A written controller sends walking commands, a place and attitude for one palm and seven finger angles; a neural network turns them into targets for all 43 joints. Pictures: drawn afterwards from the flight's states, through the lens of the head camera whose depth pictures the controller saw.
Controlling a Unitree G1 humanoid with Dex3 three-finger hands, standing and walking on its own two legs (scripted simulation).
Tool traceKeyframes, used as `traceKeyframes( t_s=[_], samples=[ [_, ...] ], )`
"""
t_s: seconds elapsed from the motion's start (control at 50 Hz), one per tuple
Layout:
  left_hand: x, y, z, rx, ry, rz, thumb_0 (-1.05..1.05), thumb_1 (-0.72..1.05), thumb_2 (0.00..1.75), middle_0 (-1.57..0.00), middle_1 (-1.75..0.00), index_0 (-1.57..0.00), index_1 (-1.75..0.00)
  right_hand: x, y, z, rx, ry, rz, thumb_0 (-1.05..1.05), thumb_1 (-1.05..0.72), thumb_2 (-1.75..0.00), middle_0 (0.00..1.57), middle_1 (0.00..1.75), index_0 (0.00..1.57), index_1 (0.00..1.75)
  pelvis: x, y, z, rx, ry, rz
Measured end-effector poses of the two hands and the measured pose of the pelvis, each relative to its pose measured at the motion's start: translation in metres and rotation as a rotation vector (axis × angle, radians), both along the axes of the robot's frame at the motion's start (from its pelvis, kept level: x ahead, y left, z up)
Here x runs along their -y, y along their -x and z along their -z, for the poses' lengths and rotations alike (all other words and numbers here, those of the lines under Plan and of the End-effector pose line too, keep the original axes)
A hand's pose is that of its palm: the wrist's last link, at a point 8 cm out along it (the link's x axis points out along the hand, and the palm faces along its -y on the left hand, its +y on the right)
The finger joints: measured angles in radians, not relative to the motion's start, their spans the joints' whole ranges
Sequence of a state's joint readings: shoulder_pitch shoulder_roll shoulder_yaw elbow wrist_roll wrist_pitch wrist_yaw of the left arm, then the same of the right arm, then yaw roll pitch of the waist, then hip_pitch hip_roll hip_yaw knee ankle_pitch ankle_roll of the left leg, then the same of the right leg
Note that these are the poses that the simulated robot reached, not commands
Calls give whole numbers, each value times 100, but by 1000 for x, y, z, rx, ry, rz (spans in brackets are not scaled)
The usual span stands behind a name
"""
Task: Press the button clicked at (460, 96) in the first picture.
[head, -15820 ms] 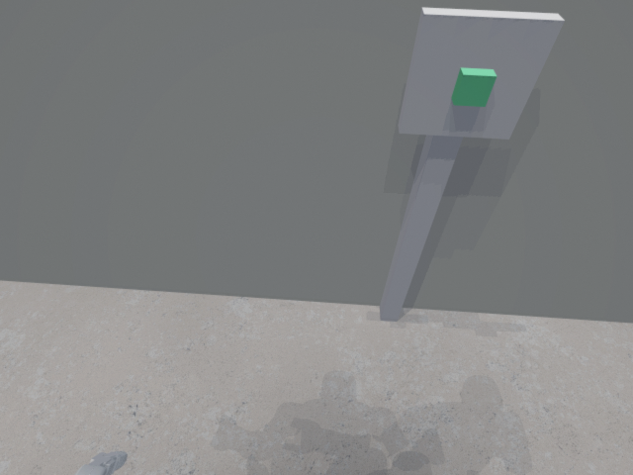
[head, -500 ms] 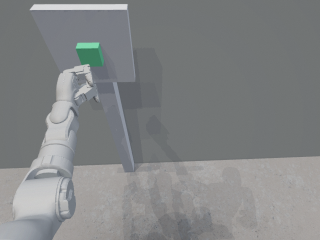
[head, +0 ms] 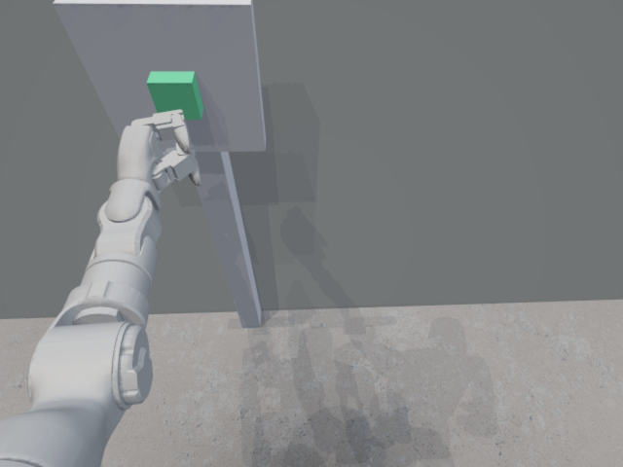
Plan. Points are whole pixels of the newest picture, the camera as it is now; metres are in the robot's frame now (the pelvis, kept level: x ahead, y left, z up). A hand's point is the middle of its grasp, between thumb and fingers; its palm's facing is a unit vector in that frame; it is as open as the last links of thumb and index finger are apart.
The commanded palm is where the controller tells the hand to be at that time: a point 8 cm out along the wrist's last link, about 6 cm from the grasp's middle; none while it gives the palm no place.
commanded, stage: press the button with the knuckle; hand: left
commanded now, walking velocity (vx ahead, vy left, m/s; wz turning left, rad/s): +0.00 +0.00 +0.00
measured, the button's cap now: (177, 94) +0.56 +0.17 +0.16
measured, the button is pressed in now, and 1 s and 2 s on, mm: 0 12 0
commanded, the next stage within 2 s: hold the button down briefly in 0.92 s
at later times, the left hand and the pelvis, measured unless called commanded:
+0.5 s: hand (203, 142) +0.50 +0.13 +0.13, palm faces +0.00 -1.00 -0.01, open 2.9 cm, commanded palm +0.49 +0.19 +0.13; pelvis +0.00 -0.01 +0.00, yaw +0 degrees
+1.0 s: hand (201, 134) +0.52 +0.14 +0.13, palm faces -0.01 -1.00 -0.01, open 3.5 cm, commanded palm +0.53 +0.20 +0.13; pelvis -0.02 +0.00 -0.01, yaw +0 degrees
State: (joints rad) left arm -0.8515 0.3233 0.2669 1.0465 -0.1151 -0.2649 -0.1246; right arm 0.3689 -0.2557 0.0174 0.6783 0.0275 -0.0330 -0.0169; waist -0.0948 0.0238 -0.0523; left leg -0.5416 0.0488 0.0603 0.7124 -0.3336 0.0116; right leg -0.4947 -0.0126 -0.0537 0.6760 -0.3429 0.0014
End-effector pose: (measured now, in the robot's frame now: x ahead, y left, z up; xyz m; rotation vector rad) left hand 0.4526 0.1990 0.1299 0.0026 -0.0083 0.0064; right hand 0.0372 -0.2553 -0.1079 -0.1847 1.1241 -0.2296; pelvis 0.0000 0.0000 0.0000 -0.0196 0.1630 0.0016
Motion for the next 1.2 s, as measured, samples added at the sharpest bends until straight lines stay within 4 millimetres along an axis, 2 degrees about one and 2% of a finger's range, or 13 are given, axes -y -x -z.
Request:
traceKeyframes(
  t_s=[0.2,0.28,0.66,0.98,1.2],
  samples=[
    [14,-22,-3,-10,5,2,1,90,90,-130,-150,-130,-150,5,29,3,-74,4,39,1,-90,-90,20,30,21,30,2,-1,2,-30,-3,10],
    [14,-25,-2,-1,-5,-1,1,89,91,-130,-150,-130,-150,7,38,3,-95,2,55,1,-90,-90,20,30,21,30,4,-2,2,-37,-4,16],
    [9,-35,0,-35,-11,4,0,83,92,-130,-150,-136,-150,15,53,0,-124,38,48,1,-90,-90,20,30,21,30,7,9,5,-64,8,-3],
    [6,-47,-1,-40,-7,15,4,85,90,-130,-150,-150,-150,6,94,-2,-186,54,76,1,-90,-90,20,30,21,30,-1,20,10,-95,21,-2],
    [6,-48,0,-32,-5,9,4,86,89,-130,-150,-152,-150,-5,121,-3,-239,50,82,1,-90,-90,20,30,21,30,-8,28,13,-110,26,-3]
  ],
)
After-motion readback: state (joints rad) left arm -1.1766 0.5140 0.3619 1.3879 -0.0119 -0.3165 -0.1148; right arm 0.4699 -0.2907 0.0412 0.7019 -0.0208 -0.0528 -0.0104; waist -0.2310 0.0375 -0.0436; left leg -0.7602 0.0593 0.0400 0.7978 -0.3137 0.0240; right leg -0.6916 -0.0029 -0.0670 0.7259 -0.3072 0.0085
